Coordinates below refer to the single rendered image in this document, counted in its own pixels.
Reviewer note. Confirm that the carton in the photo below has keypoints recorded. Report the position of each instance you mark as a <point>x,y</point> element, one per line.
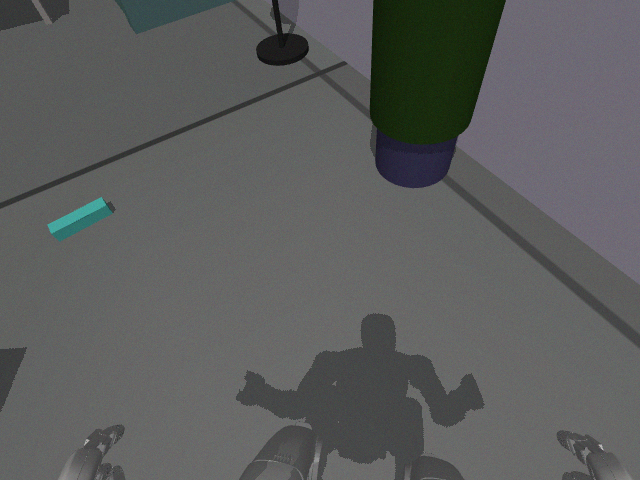
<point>79,219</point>

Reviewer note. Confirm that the floor lamp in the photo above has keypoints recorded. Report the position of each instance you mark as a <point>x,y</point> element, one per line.
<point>282,48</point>

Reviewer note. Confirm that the potted plant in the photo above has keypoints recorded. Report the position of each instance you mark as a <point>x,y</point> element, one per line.
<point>428,62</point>

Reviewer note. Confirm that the left robot hand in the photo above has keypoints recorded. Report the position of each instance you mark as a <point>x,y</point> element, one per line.
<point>85,463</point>

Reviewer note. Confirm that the right robot hand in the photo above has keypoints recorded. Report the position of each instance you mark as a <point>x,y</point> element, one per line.
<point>601,465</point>

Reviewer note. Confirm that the sofa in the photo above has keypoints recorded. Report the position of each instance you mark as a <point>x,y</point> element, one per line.
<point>144,15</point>

